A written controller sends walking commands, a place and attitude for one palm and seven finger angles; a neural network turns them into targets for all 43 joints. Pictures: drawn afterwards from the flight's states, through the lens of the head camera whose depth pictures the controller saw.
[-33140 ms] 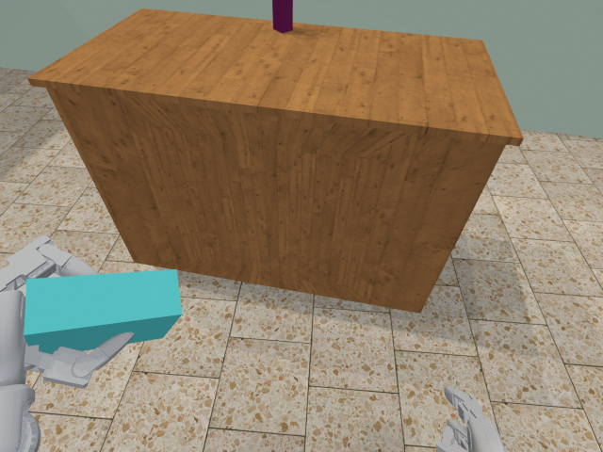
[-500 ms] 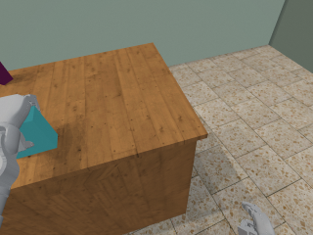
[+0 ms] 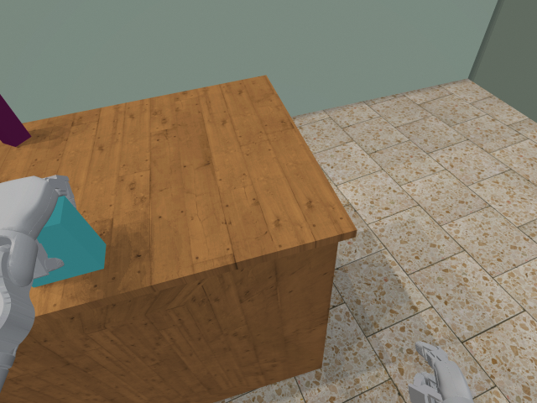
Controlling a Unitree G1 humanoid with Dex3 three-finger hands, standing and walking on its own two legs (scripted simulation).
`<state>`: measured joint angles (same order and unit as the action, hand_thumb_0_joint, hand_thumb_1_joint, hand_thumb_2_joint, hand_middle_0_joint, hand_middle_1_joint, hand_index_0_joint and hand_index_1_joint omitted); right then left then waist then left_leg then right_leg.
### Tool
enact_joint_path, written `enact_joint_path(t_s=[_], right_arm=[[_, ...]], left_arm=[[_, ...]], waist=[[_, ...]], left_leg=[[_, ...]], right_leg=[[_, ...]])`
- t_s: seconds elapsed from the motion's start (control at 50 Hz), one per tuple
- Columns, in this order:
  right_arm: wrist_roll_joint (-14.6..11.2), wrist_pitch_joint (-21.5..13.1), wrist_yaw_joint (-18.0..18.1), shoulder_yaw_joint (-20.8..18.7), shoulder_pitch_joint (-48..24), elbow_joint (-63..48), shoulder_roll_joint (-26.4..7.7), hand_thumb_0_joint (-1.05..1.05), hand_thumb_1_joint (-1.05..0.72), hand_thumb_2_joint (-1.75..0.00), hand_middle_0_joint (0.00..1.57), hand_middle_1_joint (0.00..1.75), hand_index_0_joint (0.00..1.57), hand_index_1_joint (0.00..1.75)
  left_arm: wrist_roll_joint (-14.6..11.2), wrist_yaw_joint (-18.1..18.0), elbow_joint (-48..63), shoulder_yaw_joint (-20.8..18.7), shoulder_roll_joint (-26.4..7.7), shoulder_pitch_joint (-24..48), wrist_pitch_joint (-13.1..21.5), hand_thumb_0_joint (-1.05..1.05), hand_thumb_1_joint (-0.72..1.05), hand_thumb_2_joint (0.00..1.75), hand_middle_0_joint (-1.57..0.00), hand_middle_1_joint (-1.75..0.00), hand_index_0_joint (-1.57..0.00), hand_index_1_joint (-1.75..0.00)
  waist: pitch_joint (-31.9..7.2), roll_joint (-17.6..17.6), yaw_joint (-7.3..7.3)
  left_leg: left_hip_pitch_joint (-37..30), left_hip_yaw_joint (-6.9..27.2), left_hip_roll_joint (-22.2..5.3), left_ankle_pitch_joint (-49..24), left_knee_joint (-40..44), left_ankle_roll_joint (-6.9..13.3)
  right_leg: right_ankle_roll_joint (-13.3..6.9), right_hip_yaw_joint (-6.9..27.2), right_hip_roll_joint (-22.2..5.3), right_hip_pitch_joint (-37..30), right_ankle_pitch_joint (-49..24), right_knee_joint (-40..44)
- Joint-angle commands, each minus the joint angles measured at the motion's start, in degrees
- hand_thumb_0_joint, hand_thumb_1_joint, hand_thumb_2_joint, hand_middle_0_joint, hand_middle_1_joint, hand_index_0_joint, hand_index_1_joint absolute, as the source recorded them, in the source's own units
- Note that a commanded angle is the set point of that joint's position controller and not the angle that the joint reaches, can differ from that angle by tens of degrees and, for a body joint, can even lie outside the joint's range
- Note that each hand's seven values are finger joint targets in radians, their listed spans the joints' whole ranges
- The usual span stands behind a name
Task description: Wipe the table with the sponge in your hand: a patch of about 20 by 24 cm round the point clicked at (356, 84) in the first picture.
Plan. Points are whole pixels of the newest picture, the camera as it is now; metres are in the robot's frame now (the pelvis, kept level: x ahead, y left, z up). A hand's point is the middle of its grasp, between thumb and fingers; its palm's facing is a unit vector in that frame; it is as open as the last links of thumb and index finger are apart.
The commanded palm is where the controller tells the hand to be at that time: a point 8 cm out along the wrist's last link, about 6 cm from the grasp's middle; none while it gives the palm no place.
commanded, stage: lift the sponge slowly off the table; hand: left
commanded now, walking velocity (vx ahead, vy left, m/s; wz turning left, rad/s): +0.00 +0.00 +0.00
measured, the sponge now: (57, 252) +0.26 +0.35 +0.11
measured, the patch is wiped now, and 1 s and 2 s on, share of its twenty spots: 1.00 1.00 1.00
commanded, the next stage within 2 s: bring the sponge back beside the body in 1.86 s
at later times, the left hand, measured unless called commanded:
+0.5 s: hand (38, 234) +0.26 +0.34 +0.16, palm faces +0.02 +0.01 -1.00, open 9.2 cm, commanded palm +0.23 +0.35 +0.23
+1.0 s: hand (21, 217) +0.26 +0.35 +0.19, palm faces +0.04 +0.03 -1.00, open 9.2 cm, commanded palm +0.23 +0.35 +0.26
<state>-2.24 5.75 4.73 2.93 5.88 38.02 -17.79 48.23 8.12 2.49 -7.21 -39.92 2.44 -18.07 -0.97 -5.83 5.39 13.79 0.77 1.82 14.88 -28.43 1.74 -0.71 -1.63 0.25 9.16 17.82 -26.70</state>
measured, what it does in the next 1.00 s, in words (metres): stands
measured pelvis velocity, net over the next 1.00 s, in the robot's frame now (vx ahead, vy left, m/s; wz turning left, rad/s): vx -0.02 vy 0.00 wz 0.01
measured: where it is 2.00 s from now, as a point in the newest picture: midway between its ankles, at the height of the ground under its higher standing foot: outside the picture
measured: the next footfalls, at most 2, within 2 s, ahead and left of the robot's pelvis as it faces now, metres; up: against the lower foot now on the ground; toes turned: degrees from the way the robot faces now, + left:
none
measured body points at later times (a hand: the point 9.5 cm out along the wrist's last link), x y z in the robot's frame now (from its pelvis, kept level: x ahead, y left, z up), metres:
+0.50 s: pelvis -0.01 -0.01 +0.00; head +0.00 -0.04 +0.45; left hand +0.25 +0.34 +0.21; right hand +0.22 -0.23 -0.10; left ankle +0.00 +0.10 -0.74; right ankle -0.04 -0.11 -0.74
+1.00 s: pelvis -0.02 +0.00 +0.00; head -0.02 -0.04 +0.45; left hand +0.25 +0.34 +0.25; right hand +0.21 -0.22 -0.09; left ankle +0.00 +0.10 -0.74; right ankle -0.04 -0.11 -0.74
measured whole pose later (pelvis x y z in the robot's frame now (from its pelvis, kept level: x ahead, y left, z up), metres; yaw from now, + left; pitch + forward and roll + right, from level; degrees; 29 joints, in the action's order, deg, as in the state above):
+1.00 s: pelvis -0.02 +0.00 +0.00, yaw +1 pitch -2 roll -1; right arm -2.2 4.9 6.0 4.6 3.2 38.3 -16.7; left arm 46.9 13.5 -2.1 -5.3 -43.7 12.6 -14.9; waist 0.8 -5.7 6.6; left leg 11.8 1.8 1.4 11.9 -25.9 1.2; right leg -1.3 -2.6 0.8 6.8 14.9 -23.8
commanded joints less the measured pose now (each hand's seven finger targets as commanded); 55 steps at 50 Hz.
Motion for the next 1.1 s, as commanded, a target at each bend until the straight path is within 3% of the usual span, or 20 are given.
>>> enact_joint_path(t_s=[0.0,0.12,0.16,0.24,0.26,0.34,0.46,0.5,0.58,0.64,0.66,0.74,0.76,0.84,0.88,0.94,0.96,1.04,1.06,1.08], right_arm=[[0.23,-2.56,0.78,-2.18,-9.61,-9.31,-6.35,0.00,-0.90,-0.90,0.20,0.30,0.20,0.30],[0.60,-2.61,1.27,-1.95,-9.83,-8.67,-6.46,0.00,-0.90,-0.90,0.20,0.30,0.20,0.30],[0.62,-2.90,1.20,-1.68,-10.25,-9.06,-5.96,0.00,-0.90,-0.90,0.20,0.30,0.20,0.30],[0.35,-2.72,1.17,-1.48,-11.18,-9.54,-6.03,0.00,-0.90,-0.90,0.20,0.30,0.20,0.30],[0.44,-2.85,1.36,-1.51,-10.47,-9.05,-5.85,0.00,-0.90,-0.90,0.20,0.30,0.20,0.30],[0.44,-3.11,1.38,-1.44,-11.53,-9.54,-5.93,0.00,-0.90,-0.90,0.20,0.30,0.20,0.30],[0.50,-3.42,1.52,-1.54,-11.49,-9.17,-5.27,0.00,-0.90,-0.90,0.20,0.30,0.20,0.30],[0.66,-3.22,1.58,-1.88,-11.05,-8.68,-5.86,0.00,-0.90,-0.90,0.20,0.30,0.20,0.30],[0.33,-3.37,1.87,-1.47,-11.38,-7.81,-5.79,0.00,-0.90,-0.90,0.20,0.30,0.20,0.30],[0.19,-3.55,1.75,-1.17,-13.47,-9.40,-5.50,0.00,-0.90,-0.90,0.20,0.30,0.20,0.30],[0.33,-3.55,1.85,-1.00,-12.50,-8.43,-5.25,0.00,-0.90,-0.90,0.20,0.30,0.20,0.30],[-0.03,-3.36,1.68,-0.89,-13.50,-9.16,-5.53,0.00,-0.90,-0.90,0.20,0.30,0.20,0.30],[0.14,-3.45,1.74,-0.72,-12.83,-8.86,-5.20,0.00,-0.90,-0.90,0.20,0.30,0.20,0.30],[0.13,-3.33,1.95,-0.65,-13.27,-9.10,-5.85,0.00,-0.90,-0.90,0.20,0.30,0.20,0.30],[0.25,-3.18,1.98,-0.82,-12.20,-8.66,-5.65,0.00,-0.90,-0.90,0.20,0.30,0.20,0.30],[0.00,-3.57,1.81,-0.62,-13.39,-9.71,-5.35,0.00,-0.90,-0.90,0.20,0.30,0.20,0.30],[0.14,-3.67,1.84,-0.70,-12.52,-9.15,-5.11,0.00,-0.90,-0.90,0.20,0.30,0.20,0.30],[0.01,-3.48,1.64,-0.78,-13.27,-9.70,-5.63,0.00,-0.90,-0.90,0.20,0.30,0.20,0.30],[0.14,-3.60,1.78,-0.59,-12.54,-9.17,-5.45,0.00,-0.90,-0.90,0.20,0.30,0.20,0.30],[0.11,-3.40,1.70,-0.90,-12.01,-8.58,-5.78,0.00,-0.90,-0.90,0.20,0.30,0.20,0.30]], left_arm=[[-0.46,0.37,5.35,-4.30,-12.53,6.97,0.41,0.00,0.10,1.30,-1.20,-1.60,-1.20,-1.60],[0.08,0.16,4.34,-8.02,-17.67,10.91,1.45,0.00,0.10,1.30,-1.20,-1.60,-1.20,-1.60],[-0.11,0.08,6.08,-8.38,-17.37,10.35,1.91,0.00,0.10,1.30,-1.20,-1.60,-1.20,-1.60],[-0.11,0.11,7.64,-8.90,-18.86,13.71,2.01,0.00,0.10,1.30,-1.20,-1.60,-1.20,-1.60],[-0.14,-0.12,6.43,-7.71,-17.36,13.86,1.99,0.00,0.10,1.30,-1.20,-1.60,-1.20,-1.60],[-0.01,-0.47,8.64,-9.97,-20.51,16.62,2.72,0.00,0.10,1.30,-1.20,-1.60,-1.20,-1.60],[-0.39,-1.20,10.26,-9.80,-19.74,17.37,3.59,0.00,0.10,1.30,-1.20,-1.60,-1.20,-1.60],[-0.28,-1.55,9.70,-11.88,-22.34,17.69,3.67,0.00,0.10,1.30,-1.20,-1.60,-1.20,-1.60],[-0.03,-1.52,6.22,-9.39,-20.99,22.34,3.15,0.00,0.10,1.30,-1.20,-1.60,-1.20,-1.60],[0.10,-0.94,9.24,-10.48,-22.77,24.13,3.08,0.00,0.10,1.30,-1.20,-1.60,-1.20,-1.60],[0.17,-0.73,6.56,-8.91,-20.98,23.42,2.85,0.00,0.10,1.30,-1.20,-1.60,-1.20,-1.60],[0.23,0.77,7.65,-8.40,-21.55,26.08,2.19,0.00,0.10,1.30,-1.20,-1.60,-1.20,-1.60],[-0.05,1.04,6.20,-6.83,-19.74,25.45,2.09,0.00,0.10,1.30,-1.20,-1.60,-1.20,-1.60],[0.65,2.16,4.46,-9.13,-23.87,29.02,2.26,0.00,0.10,1.30,-1.20,-1.60,-1.20,-1.60],[0.39,2.44,3.83,-8.79,-23.20,28.09,3.02,0.00,0.10,1.30,-1.20,-1.60,-1.20,-1.60],[0.32,2.65,7.11,-8.58,-23.14,30.47,3.69,0.00,0.10,1.30,-1.20,-1.60,-1.20,-1.60],[-0.02,2.53,5.60,-7.90,-21.78,28.87,3.64,0.00,0.10,1.30,-1.20,-1.60,-1.20,-1.60],[0.14,2.56,5.96,-9.67,-24.49,30.67,2.90,0.00,0.10,1.30,-1.20,-1.60,-1.20,-1.60],[0.17,2.51,4.22,-8.08,-22.99,31.50,2.66,0.00,0.10,1.30,-1.20,-1.60,-1.20,-1.60],[0.23,2.49,3.19,-9.09,-24.23,31.25,2.56,0.00,0.10,1.30,-1.20,-1.60,-1.20,-1.60]], waist=[[-8.28,4.74,0.09],[-9.66,4.23,0.61],[-11.86,3.24,0.88],[-10.87,0.87,0.77],[-10.27,1.28,0.15],[-11.96,0.08,1.06],[-13.32,-0.01,0.80],[-12.87,-0.15,1.25],[-10.78,-0.15,0.24],[-13.62,-1.36,1.53],[-12.55,-0.37,0.62],[-12.27,-1.87,0.78],[-11.39,-0.07,0.40],[-11.76,0.35,0.91],[-12.04,0.90,0.79],[-13.08,-2.33,0.96],[-12.56,-0.92,0.68],[-12.82,-1.66,1.47],[-12.34,-0.12,0.84],[-11.72,-0.46,0.89]], left_leg=[[-3.22,-0.46,0.75,-16.88,3.47,0.56],[-3.51,-0.54,1.12,-16.97,3.34,0.61],[-4.50,-0.61,1.13,-19.66,2.54,0.73],[-4.58,-0.38,1.10,-19.25,2.91,0.59],[-4.65,-0.76,1.13,-18.86,2.98,0.64],[-5.26,-0.09,1.19,-19.48,3.12,0.60],[-6.61,-0.25,1.41,-20.84,3.07,0.68],[-6.20,0.10,1.46,-20.56,3.52,0.44],[-5.97,-0.08,1.34,-17.54,4.43,0.40],[-6.44,0.43,1.54,-18.49,4.41,0.45],[-6.25,-0.06,1.45,-18.65,4.42,0.45],[-6.32,0.49,1.18,-17.29,5.16,0.30],[-5.98,0.38,1.11,-16.32,5.53,0.32],[-5.27,0.50,1.09,-14.92,5.76,0.34],[-5.56,0.23,1.14,-14.70,5.83,0.39],[-6.47,0.68,1.14,-16.25,5.56,0.33],[-6.46,0.32,1.12,-15.92,5.52,0.37],[-5.73,0.74,1.00,-14.71,6.10,0.23],[-5.42,0.39,1.05,-14.82,5.93,0.20],[-5.19,0.49,0.89,-14.35,6.36,0.09]], right_leg=[[-1.23,-0.50,1.97,-3.77,-17.95,2.63],[-1.44,0.18,1.95,-5.01,-18.33,2.99],[-1.62,0.38,1.84,-6.12,-20.64,2.34],[-1.86,0.59,2.22,-5.20,-19.66,3.04],[-1.62,0.06,2.06,-4.83,-19.11,3.09],[-2.14,0.81,2.22,-5.97,-19.58,3.23],[-1.93,0.29,2.09,-6.66,-20.25,3.25],[-1.99,0.33,2.21,-7.01,-20.15,3.57],[-2.02,0.29,2.23,-5.40,-17.23,4.76],[-2.47,1.23,2.19,-7.26,-17.96,4.30],[-2.16,0.45,2.01,-6.81,-18.08,4.31],[-2.44,0.80,2.36,-6.14,-16.45,4.93],[-2.09,0.04,1.97,-6.00,-15.34,4.96],[-2.29,0.90,2.00,-5.99,-14.51,5.44],[-1.98,0.42,1.79,-6.43,-14.31,5.44],[-2.49,0.81,2.09,-6.35,-15.14,5.24],[-2.15,0.44,1.82,-6.23,-14.79,5.23],[-2.47,1.05,2.04,-6.37,-13.59,5.39],[-2.20,0.57,1.60,-6.32,-13.88,5.24],[-2.19,0.48,1.81,-6.16,-13.49,5.51]])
